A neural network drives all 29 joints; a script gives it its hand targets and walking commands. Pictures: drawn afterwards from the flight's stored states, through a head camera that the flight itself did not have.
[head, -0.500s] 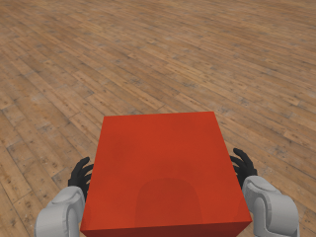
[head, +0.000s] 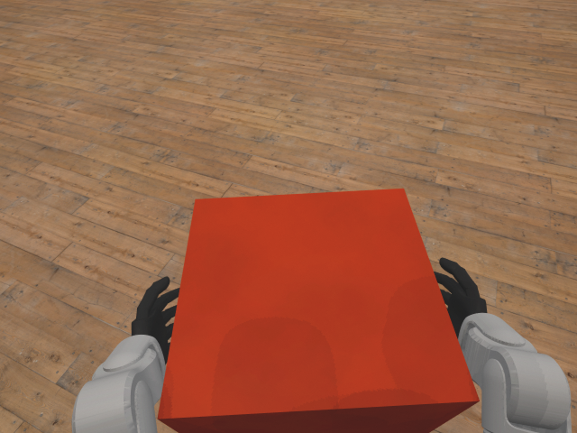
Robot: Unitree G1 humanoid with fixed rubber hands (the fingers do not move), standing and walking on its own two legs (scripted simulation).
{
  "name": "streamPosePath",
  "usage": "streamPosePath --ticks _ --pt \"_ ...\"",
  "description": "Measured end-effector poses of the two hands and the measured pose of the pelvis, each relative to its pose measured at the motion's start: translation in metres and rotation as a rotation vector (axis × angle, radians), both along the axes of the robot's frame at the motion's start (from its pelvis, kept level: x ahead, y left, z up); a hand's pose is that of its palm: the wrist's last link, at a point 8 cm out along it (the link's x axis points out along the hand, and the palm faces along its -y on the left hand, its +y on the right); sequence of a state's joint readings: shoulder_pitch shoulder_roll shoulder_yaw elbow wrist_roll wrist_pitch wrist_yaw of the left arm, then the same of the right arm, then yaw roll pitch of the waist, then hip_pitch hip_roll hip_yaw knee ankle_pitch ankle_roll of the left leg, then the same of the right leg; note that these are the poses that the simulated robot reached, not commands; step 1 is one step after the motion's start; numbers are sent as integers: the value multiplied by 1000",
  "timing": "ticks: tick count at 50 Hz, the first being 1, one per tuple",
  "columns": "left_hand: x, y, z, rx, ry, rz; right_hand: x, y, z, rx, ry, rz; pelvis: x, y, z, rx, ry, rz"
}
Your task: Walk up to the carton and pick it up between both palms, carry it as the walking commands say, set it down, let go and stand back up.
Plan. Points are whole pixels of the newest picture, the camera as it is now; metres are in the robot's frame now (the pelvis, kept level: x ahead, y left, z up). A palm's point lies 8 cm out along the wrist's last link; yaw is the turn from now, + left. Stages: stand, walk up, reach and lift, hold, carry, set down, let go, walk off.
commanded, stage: carry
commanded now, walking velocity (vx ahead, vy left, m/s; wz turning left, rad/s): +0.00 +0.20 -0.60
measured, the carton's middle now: (306, 328) +0.28 +0.00 +0.00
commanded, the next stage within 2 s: none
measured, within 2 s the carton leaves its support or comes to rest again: neither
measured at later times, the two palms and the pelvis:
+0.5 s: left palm (159, 329) +0.26 +0.18 +0.06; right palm out of the picture +0.13 -0.17 +0.06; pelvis -0.03 +0.10 +0.00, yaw -19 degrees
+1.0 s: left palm (130, 301) +0.30 +0.23 +0.06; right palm out of the picture +0.08 -0.07 +0.07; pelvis -0.01 +0.22 -0.01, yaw -37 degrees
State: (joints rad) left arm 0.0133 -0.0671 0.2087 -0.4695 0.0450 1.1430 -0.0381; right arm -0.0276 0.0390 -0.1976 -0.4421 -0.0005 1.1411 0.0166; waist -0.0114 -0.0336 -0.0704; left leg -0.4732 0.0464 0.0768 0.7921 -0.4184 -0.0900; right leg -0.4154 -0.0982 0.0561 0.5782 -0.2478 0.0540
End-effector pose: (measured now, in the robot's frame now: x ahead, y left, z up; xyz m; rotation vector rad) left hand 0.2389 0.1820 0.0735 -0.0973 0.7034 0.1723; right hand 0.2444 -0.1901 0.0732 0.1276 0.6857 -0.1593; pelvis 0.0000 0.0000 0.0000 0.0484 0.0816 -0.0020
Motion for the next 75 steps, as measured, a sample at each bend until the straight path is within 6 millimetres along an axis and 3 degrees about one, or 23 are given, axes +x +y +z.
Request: streamPosePath --ticks 5,9,15,19,22,25,29,33,37,41,45,51,54,58,62,66,71,75 --pt "-1 37 -17 -17 2 -33 -10 38 -5 -19 2 -30 -8 36 -10 -21 4 -60" --pt "-3 50 -23 -44 49 -82 -32 51 -6 -29 51 -94 -12 52 -4 -53 -3 -124" --pt "17 33 -16 -46 16 -208 -61 41 1 -47 19 -210 -18 69 -3 -62 7 -201" --pt "29 11 -11 -11 -12 -300 -82 27 -7 -28 -6 -290 -21 75 -13 -44 14 -265" --pt "28 -1 -13 -2 15 -342 -100 20 -15 -15 20 -333 -24 84 -11 -44 10 -295" --pt "22 -1 -12 4 48 -362 -115 23 -16 13 47 -372 -26 96 -3 -29 -3 -324" --pt "21 12 -4 9 35 -381 -122 39 -10 28 31 -399 -27 117 2 -14 -6 -368" --pt "27 36 -1 -3 3 -392 -117 63 -2 11 -1 -405 -23 143 -1 -5 -1 -406" --pt "40 64 -13 -19 -8 -419 -111 94 -4 -15 -9 -423 -17 174 -11 -19 5 -449" --pt "46 82 -21 -27 49 -467 -122 119 -7 -10 47 -481 -14 192 -5 -54 4 -519" --pt "54 74 -19 -51 52 -537 -140 126 0 -29 48 -558 -12 206 0 -71 11 -566" --pt "64 40 -10 -28 -3 -677 -173 121 -2 -33 1 -677 -11 221 -8 -57 22 -654" --pt "60 25 -11 -7 -7 -729 -192 119 -13 -17 -2 -725 -10 227 -14 -51 25 -694" --pt "51 25 -13 12 47 -759 -211 128 -16 24 43 -773 -6 241 -4 -39 4 -733" --pt "55 36 -6 15 39 -780 -213 144 -11 36 30 -803 1 259 1 -24 -3 -777" --pt "70 52 -2 -3 6 -796 -200 163 -3 12 0 -813 14 281 0 -12 0 -815" --pt "98 76 -15 -17 2 -839 -180 195 -4 -15 1 -843 36 310 -10 -28 8 -877" --pt "108 84 -19 -19 56 -893 -185 220 -5 -1 50 -910 45 325 -3 -62 14 -941"
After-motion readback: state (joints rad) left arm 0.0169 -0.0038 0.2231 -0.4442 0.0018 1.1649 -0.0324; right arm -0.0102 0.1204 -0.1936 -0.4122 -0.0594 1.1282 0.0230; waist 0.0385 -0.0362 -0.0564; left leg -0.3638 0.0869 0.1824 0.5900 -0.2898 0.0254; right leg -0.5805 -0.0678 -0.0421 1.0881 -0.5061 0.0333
